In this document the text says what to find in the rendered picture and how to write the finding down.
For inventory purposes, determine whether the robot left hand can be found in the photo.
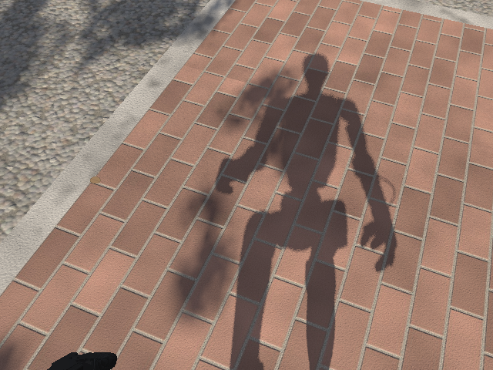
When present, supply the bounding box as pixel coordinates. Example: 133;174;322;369
47;352;117;370

